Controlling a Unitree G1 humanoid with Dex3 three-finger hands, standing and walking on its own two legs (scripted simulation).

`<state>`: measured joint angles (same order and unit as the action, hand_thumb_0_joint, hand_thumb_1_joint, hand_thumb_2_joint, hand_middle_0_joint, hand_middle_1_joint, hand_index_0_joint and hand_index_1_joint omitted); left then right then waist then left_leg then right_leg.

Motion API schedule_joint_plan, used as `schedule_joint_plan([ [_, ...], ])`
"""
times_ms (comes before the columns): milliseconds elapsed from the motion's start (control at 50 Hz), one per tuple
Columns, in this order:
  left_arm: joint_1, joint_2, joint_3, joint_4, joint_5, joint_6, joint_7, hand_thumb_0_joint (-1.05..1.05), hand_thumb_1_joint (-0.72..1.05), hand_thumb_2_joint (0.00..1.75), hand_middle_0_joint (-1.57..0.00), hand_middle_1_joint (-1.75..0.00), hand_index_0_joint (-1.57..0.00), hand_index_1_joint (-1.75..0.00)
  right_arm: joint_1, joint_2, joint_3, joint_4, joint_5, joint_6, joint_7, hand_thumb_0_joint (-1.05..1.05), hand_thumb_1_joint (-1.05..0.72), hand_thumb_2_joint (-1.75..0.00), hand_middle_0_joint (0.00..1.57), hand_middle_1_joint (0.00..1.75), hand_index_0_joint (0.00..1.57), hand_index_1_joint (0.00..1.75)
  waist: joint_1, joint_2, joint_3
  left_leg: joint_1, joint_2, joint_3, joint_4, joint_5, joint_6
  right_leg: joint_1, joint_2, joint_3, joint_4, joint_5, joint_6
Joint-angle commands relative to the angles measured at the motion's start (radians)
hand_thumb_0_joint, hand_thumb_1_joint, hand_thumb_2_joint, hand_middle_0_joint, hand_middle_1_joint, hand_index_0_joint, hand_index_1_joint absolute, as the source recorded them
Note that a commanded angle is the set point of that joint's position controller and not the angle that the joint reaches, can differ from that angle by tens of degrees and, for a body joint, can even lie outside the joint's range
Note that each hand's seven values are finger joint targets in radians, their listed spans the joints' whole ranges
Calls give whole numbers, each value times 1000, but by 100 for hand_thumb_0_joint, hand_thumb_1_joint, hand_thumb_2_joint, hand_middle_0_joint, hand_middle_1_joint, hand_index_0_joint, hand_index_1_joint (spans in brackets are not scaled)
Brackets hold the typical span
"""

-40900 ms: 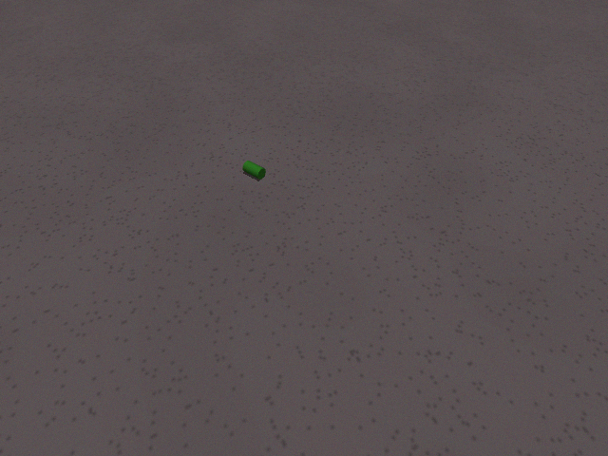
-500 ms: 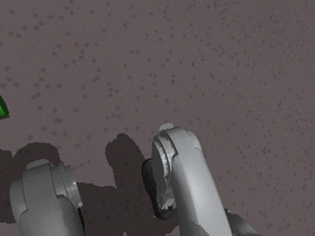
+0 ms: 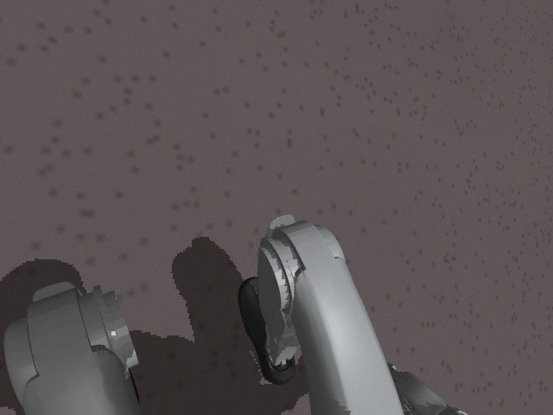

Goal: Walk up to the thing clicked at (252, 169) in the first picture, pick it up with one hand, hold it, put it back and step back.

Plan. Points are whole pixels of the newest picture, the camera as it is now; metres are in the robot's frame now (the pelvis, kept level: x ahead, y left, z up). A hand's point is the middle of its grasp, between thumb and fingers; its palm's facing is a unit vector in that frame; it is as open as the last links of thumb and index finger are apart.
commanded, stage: open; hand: left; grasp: from above
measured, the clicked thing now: out of the picture +0.43 +0.32 -0.27
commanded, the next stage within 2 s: withdraw in 0.92 s
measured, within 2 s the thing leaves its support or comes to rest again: rests again in 0.06 s
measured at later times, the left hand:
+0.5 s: hand out of the picture +0.43 +0.32 -0.25, palm faces -0.45 -0.18 -0.88, open 11.1 cm
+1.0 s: hand out of the picture +0.43 +0.32 -0.24, palm faces -0.45 -0.17 -0.88, open 13.3 cm
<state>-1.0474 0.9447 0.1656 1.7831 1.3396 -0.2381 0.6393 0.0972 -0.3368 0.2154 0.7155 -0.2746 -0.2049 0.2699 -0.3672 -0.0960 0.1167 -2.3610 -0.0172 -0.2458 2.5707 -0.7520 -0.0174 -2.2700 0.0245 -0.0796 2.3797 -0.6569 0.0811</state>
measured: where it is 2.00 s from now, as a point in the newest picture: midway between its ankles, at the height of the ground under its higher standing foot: (204, 387)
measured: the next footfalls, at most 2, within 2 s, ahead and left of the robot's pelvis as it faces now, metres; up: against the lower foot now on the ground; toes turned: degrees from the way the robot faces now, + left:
none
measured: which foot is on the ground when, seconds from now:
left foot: down 0.00-1.00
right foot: down 0.00-1.00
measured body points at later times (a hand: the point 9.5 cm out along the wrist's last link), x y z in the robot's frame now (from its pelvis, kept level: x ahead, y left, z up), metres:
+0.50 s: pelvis +0.00 +0.00 +0.00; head +0.27 +0.13 +0.34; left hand +0.45 +0.32 -0.20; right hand +0.05 -0.26 -0.06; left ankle +0.05 +0.12 -0.26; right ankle +0.12 -0.14 -0.26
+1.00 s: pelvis +0.00 +0.00 +0.00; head +0.27 +0.12 +0.34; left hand +0.45 +0.32 -0.19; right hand +0.05 -0.26 -0.06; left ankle +0.05 +0.12 -0.26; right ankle +0.12 -0.14 -0.26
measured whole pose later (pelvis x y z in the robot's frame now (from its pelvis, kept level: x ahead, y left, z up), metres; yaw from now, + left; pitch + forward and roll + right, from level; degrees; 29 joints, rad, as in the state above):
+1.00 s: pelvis +0.00 +0.00 +0.00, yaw +0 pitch +29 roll -14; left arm -1.05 0.97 0.16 1.79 1.33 -0.24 0.64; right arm 0.09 -0.34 0.24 0.71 -0.28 -0.22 0.29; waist -0.37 -0.10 0.12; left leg -2.36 -0.02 -0.26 2.57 -0.75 -0.02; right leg -2.27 0.02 -0.09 2.38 -0.65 0.08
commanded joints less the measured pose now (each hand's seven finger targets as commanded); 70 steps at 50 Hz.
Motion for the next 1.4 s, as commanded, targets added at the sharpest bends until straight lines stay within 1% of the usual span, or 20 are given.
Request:
schedule_joint_plan([
  [0, -259, 234, 15, -93, -12, 1, 44, 0, 69, 48, -102, -39, -102, -38, 199, -326, -94, 14, 0, -6, -7, 0, -89, -90, 20, 30, 20, 30, -43, 481, -619, 497, 26, 125, -290, 247, 21, 330, 35, -175, -166, 248, -94],
  [140, -284, 240, 7, -122, -4, -2, 57, 0, 16, 49, -67, -45, -67, -45, 189, -335, -93, 5, -2, -24, 4, 0, -89, -90, 20, 30, 20, 30, -47, 469, -633, 495, 30, 118, -289, 238, 22, 351, 43, -173, -177, 250, -91],
  [220, -271, 225, 5, -69, -2, 7, 56, 0, 6, 55, -59, -51, -59, -51, 195, -333, -88, 15, -8, -32, 15, 0, -89, -90, 20, 30, 20, 30, -62, 463, -601, 489, 32, 112, -277, 250, 18, 322, 35, -180, -155, 260, -87],
  [280, -269, 218, -8, -92, -17, 12, 51, 0, -3, 59, -52, -56, -52, -56, 178, -330, -90, 15, -4, -36, 11, 0, -89, -90, 20, 30, 20, 30, -40, 499, -629, 506, 31, 112, -293, 240, 16, 336, 37, -173, -170, 247, -93],
  [320, -268, 217, -7, -88, -18, 18, 44, 0, -6, 61, -48, -61, -48, -60, 201, -335, -89, 16, -11, -38, 16, 0, -89, -90, 20, 30, 20, 30, -55, 511, -630, 510, 29, 118, -288, 255, 16, 341, 37, -178, -166, 260, -92],
  [440, -247, 254, 20, -137, -33, 23, 28, 0, -17, 69, -39, -69, -39, -69, 194, -332, -90, 13, 0, -34, 19, 0, -89, -90, 20, 30, 20, 30, -23, 535, -661, 536, 31, 107, -308, 279, 9, 347, 35, -175, -156, 271, -97],
  [560, -248, 217, 5, -102, -35, 13, 12, 0, -27, 78, -30, -77, -30, -78, 209, -323, -81, 11, -6, -26, 21, 0, -89, -90, 20, 30, 20, 30, -60, 491, -617, 500, 29, 113, -286, 277, 16, 350, 34, -176, -163, 280, -91],
  [620, -247, 256, 24, -143, -34, -1, 18, 0, -30, 82, -27, -81, -27, -81, 205, -334, -89, 13, 1, -19, 13, 0, -89, -90, 20, 30, 20, 30, -32, 515, -655, 517, 27, 114, -305, 268, 15, 362, 35, -173, -171, 264, -96],
  [640, -255, 191, -28, -133, -38, -2, 13, 0, -32, 83, -26, -82, -26, -83, 186, -324, -87, -1, 4, -20, 12, 0, -89, -90, 20, 30, 20, 30, -37, 524, -652, 521, 29, 117, -298, 272, 14, 356, 40, -170, -170, 269, -98],
  [700, -245, 210, -10, -101, -35, -5, 15, 0, -35, 85, -23, -85, -22, -85, 208, -328, -82, 12, -1, -20, 14, 0, -89, -90, 20, 30, 20, 30, -58, 463, -622, 486, 27, 117, -279, 260, 21, 361, 37, -174, -171, 268, -91],
  [740, -250, 250, 13, -131, -32, -11, 24, 0, -36, 88, -22, -87, -21, -88, 205, -330, -79, 13, -3, -19, 9, 0, -89, -90, 20, 30, 20, 30, -37, 504, -654, 514, 27, 116, -294, 274, 16, 372, 37, -174, -175, 271, -94],
  [920, -229, 208, -14, -59, -18, 6, 31, 0, -44, 95, -13, -95, -13, -96, 192, -319, -77, 12, -8, -16, 10, 0, -89, -90, 20, 30, 20, 30, -57, 471, -601, 474, 28, 125, -276, 252, 21, 346, 39, -173, -170, 261, -91],
  [1000, -237, 255, 13, -96, -26, 5, 37, 0, -44, 97, -12, -100, -12, -99, 195, -328, -77, 14, -4, -18, 5, 0, -89, -90, 20, 30, 20, 30, -34, 503, -641, 516, 30, 110, -303, 267, 13, 347, 35, -178, -164, 263, -97],
  [1060, -257, 221, -19, -95, -36, 2, 19, 0, -49, 97, -10, -100, -10, -99, 194, -334, -83, 8, -2, -23, 6, 0, -91, -90, 20, 30, 20, 30, -59, 476, -604, 472, 28, 122, -282, 231, 22, 357, 38, -168, -175, 243, -92],
  [1100, -283, 285, 17, -187, -28, -4, 17, 0, -50, 97, -10, -100, -10, -99, 196, -331, -84, 9, 1, -23, 4, 0, -91, -90, 20, 30, 20, 30, -33, 534, -675, 530, 27, 122, -290, 256, 16, 370, 33, -167, -167, 258, -97],
  [1200, -216, 208, 10, -359, -53, 17, -4, 0, -53, 99, -7, -100, -7, -100, 196, -306, -136, 4, 23, -10, 15, 0, -91, -90, 20, 30, 20, 30, 36, 642, -806, 622, 24, 135, -329, 333, -5, 336, 27, -161, -146, 305, -109],
  [1220, -186, 227, 45, -391, -59, 32, -7, 0, -53, 100, -7, -100, -7, -100, 199, -307, -154, 5, 32, -2, 17, 0, -90, -90, 20, 30, 20, 30, 60, 649, -839, 633, 24, 137, -337, 348, -5, 342, 26, -158, -150, 314, -111],
  [1280, -150, 160, 29, -527, -88, 76, -50, 0, -53, 101, -8, -100, -7, -100, 208, -278, -196, 12, 74, 35, 24, 0, -90, -90, 20, 30, 20, 30, 118, 684, -928, 663, 14, 166, -374, 390, -4, 337, 23, -128, -172, 333, -120],
  [1320, -129, 70, -20, -511, -114, 111, -102, 0, -52, 100, -8, -100, -7, -100, 220, -263, -218, 27, 100, 58, 26, 0, -90, -90, 20, 30, 20, 30, 111, 600, -876, 610, 9, 180, -392, 360, 7, 327, 19, -114, -204, 317, -118],
  [1380, -162, 44, -41, -596, -143, 141, -195, 0, -52, 101, -9, -100, -8, -100, 256, -258, -256, 23, 137, 101, 11, 0, -90, -90, 20, 30, 20, 30, 125, 537, -909, 623, 7, 179, -435, 325, 19, 345, 10, -90, -254, 285, -118],
])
